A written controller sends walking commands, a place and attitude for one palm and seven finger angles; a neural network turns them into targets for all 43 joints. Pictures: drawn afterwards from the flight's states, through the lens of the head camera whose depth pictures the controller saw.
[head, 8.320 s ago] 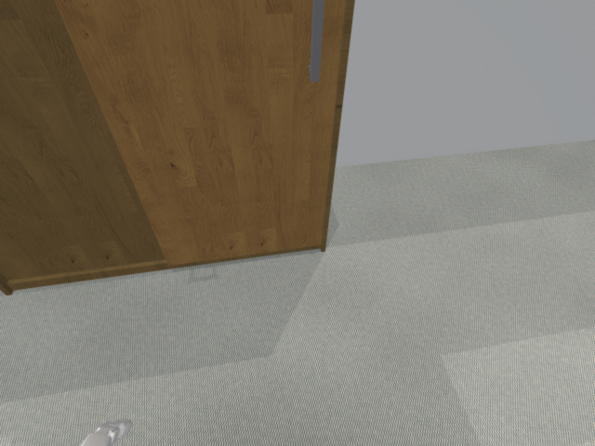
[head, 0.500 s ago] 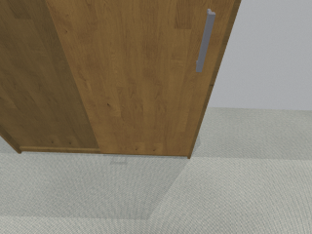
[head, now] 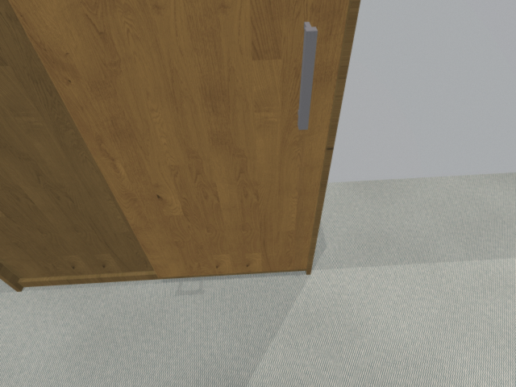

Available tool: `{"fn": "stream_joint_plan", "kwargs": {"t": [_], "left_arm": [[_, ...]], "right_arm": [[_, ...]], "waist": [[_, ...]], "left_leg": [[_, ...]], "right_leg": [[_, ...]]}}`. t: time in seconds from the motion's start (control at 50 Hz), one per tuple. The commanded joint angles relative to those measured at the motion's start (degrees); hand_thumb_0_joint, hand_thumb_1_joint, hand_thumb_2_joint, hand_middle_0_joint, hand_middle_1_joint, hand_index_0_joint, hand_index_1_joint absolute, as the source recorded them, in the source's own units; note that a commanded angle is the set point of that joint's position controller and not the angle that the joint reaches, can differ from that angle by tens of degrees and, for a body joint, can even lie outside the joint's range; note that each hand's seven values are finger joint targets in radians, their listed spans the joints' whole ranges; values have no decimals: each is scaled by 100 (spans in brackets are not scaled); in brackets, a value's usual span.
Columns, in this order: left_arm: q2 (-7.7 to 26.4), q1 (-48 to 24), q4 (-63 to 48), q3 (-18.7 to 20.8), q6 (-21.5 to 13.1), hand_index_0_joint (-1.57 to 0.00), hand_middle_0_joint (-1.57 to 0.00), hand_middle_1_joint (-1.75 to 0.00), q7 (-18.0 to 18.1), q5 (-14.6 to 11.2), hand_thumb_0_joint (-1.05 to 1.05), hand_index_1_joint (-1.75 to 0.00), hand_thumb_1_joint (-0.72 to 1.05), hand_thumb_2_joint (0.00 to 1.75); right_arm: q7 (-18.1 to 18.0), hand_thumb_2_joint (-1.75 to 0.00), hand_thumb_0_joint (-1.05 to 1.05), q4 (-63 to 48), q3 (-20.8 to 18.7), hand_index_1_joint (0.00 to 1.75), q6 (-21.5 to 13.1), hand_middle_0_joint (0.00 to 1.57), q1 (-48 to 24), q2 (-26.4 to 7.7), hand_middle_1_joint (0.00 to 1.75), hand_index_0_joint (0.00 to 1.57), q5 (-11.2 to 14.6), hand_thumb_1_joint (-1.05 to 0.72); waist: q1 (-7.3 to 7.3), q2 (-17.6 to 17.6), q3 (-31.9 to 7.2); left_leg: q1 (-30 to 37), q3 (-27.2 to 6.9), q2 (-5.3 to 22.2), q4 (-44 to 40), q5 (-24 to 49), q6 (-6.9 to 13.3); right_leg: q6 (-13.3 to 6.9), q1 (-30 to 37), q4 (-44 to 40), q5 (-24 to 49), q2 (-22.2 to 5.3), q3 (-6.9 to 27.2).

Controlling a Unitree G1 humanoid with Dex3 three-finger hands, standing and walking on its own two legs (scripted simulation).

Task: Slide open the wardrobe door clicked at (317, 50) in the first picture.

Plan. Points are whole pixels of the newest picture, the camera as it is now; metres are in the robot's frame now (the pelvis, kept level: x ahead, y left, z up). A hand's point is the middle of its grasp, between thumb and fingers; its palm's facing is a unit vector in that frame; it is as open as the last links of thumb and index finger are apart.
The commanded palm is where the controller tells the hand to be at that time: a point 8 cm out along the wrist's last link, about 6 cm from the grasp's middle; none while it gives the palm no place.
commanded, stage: shuffle to correct the standing spot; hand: right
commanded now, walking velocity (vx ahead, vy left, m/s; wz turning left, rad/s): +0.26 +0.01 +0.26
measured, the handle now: (304, 79) +0.69 -0.08 +0.16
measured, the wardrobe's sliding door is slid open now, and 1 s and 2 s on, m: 0.00 0.00 0.00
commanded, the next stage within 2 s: come to a stop and stand still in 0.50 s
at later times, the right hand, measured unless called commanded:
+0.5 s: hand (343, 335) +0.26 -0.15 -0.16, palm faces -0.12 +0.97 -0.20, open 7.3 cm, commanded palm none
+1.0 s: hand (347, 339) +0.26 -0.16 -0.18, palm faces +0.02 +0.98 -0.18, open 7.3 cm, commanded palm none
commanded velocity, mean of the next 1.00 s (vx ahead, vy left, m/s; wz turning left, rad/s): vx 0.04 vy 0.00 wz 0.02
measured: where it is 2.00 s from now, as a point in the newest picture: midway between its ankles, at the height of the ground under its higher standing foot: outside the picture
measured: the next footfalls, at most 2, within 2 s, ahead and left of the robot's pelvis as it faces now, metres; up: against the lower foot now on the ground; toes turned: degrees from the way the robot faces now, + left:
left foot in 0.52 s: +0.28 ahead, +0.14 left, +0.00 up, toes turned +12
right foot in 0.90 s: +0.32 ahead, -0.07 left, +0.00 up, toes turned -3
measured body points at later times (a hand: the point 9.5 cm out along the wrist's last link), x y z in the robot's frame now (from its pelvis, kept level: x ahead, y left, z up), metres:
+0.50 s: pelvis +0.15 +0.02 +0.00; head +0.19 +0.03 +0.45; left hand +0.01 +0.18 -0.15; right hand +0.27 -0.20 -0.15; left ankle +0.25 +0.13 -0.72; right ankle +0.03 -0.10 -0.73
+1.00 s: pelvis +0.23 +0.02 +0.00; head +0.25 -0.01 +0.45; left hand +0.31 +0.25 -0.13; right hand +0.26 -0.21 -0.17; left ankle +0.21 +0.13 -0.70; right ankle +0.28 -0.07 -0.73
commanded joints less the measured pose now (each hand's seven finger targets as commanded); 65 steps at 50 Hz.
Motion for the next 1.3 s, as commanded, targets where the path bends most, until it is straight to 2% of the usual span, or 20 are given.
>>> {"fn": "stream_joint_plan", "kwargs": {"t": [0.0,0.02,0.04,0.1,0.18,0.4,0.46,0.48,0.5,0.52,0.58,0.64,0.78,0.84,0.86,0.9,1.0,1.16,1.24,1.28], "left_arm": [[595,1175,-48,145,-389,-20,-20,-30,77,28,0,-30,90,90],[1092,1886,142,251,-394,-20,-20,-30,142,70,0,-30,90,90],[1088,1939,144,214,-325,-20,-20,-30,164,46,0,-30,90,90],[523,965,-132,75,-406,-20,-20,-30,156,19,0,-30,90,90],[421,911,-71,26,-558,-20,-20,-30,193,-17,0,-30,90,90],[468,1361,256,115,-401,-20,-20,-30,187,80,0,-30,90,90],[525,1253,264,137,-357,-20,-20,-30,157,29,0,-30,90,90],[424,1206,244,125,-381,-20,-20,-30,110,-35,0,-30,90,90],[104,1484,99,79,-389,-20,-20,-30,73,-93,0,-30,90,90],[274,1200,-34,75,-317,-20,-20,-30,107,-113,0,-30,90,90],[60,563,-77,132,-203,-20,-20,-30,59,-38,0,-30,90,90],[-175,757,90,58,-28,-20,-20,-30,86,-25,0,-30,90,90],[100,138,-396,160,143,-20,-20,-30,99,-50,0,-30,90,90],[299,138,-487,230,117,-20,-20,-30,113,-38,0,-30,90,90],[475,221,-511,266,66,-20,-20,-30,125,-31,0,-30,90,90],[1008,-166,-792,301,30,-20,-20,-30,163,16,0,-30,90,90],[853,-867,-1009,224,4,-20,-20,-30,262,19,0,-30,90,90],[1001,-504,-827,373,65,-20,-20,-30,223,11,0,-30,90,90],[1035,-607,-773,442,139,-20,-20,-30,143,8,0,-30,90,90],[616,-639,-807,380,171,-20,-20,-30,100,-63,0,-30,90,90]], "right_arm": [[37,-90,0,-167,-112,30,-78,20,124,-425,30,20,80,-90],[75,-90,0,-314,-38,30,-109,20,27,-152,30,20,116,-90],[49,-90,0,-426,-57,30,-107,20,-352,-327,30,20,60,-90],[129,-90,0,-334,-84,30,-44,20,-603,-173,30,20,0,-90],[187,-90,0,-291,-67,30,70,20,-435,25,30,20,-12,-90],[194,-90,0,-816,-68,30,52,20,-2017,-137,30,20,50,-90],[157,-90,0,-502,-148,30,-60,20,-979,-450,30,20,30,-90],[111,-90,0,-281,-246,30,-126,20,-279,-761,30,20,5,-90],[39,-90,0,-157,-396,30,-171,20,343,-1340,30,20,-1,-90],[31,-90,0,-108,-384,30,-143,20,546,-1538,30,20,129,-90],[-17,-90,0,-351,-252,30,-140,20,-692,-908,30,20,122,-90],[-52,-90,0,-473,-62,30,-156,20,-1264,-507,30,20,74,-90],[-119,-90,0,-638,-233,30,99,20,-1117,-1019,30,20,34,-90],[-110,-90,0,-679,-269,30,191,20,-1191,-1042,30,20,66,-90],[-105,-90,0,-738,-240,30,234,20,-1136,-902,30,20,60,-90],[-116,-90,0,-792,-139,30,303,20,-899,-549,30,20,121,-90],[-104,-90,0,-586,-182,30,409,20,-707,-578,30,20,61,-90],[-56,-90,0,-694,-109,30,427,20,-845,-481,30,20,44,-90],[-52,-90,0,-407,-103,30,383,20,-203,-390,30,20,65,-90],[-88,-90,0,-320,-140,30,307,20,28,-727,30,20,10,-90]], "waist": [[657,-802,471],[763,-2112,181],[824,-1575,354],[381,-143,1130],[147,-538,745],[473,-801,743],[-54,-370,138],[-386,72,-368],[-509,1606,-1178],[-507,1498,-1334],[-74,592,82],[359,206,350],[113,556,60],[244,667,18],[256,65,-127],[127,-1420,-141],[27,-722,-90],[352,-1039,-461],[121,-880,-422],[39,230,-125]], "left_leg": [[-1856,-494,658,1281,1234,442],[-3133,235,58,2912,-714,108],[-3328,-155,215,3889,-943,187],[-3409,-398,753,4398,193,90],[-3296,-161,805,4033,922,-147],[-2610,422,554,1212,940,-50],[-691,567,299,261,1470,25],[698,31,775,301,1912,196],[2105,-1851,2366,7,2946,740],[1846,-2566,2866,-572,3594,1191],[-360,-1751,2454,-1122,2147,940],[-1753,-549,1979,-1334,2947,677],[-1068,-575,1937,-593,3665,869],[-1256,-547,1760,-157,3060,614],[-1426,-313,1431,283,2453,368],[-1534,249,482,1566,-590,-223],[-1931,-517,397,3492,-463,-287],[-1784,-203,479,2025,-827,-405],[-520,168,286,193,45,-268],[-124,-565,967,-1084,446,-10]], "right_leg": [[-337,1823,-1802,543,-511,779],[-855,2588,-2412,857,-1980,2635],[-1143,2215,-2721,721,-2308,2865],[-1003,761,-3021,549,-1943,1962],[-798,1007,-2895,2379,-1362,664],[-695,1568,-2258,3798,-1304,150],[-433,1192,-953,3935,-1062,-3],[-242,344,46,3144,-830,-175],[36,-936,1760,178,-22,-560],[57,-1201,3153,-1409,181,-1],[90,-1349,3524,-369,-428,383],[281,-281,2119,44,-422,274],[407,-99,178,353,-7,65],[342,605,-923,1194,-23,78],[215,1060,-1284,2197,-356,319],[-758,713,-1915,4878,-1823,1619],[-980,504,-1987,4026,-1516,1154],[-927,1298,-2115,2770,-1491,1272],[-502,428,-2292,912,-1083,1116],[23,-285,-1419,278,-392,489]]}}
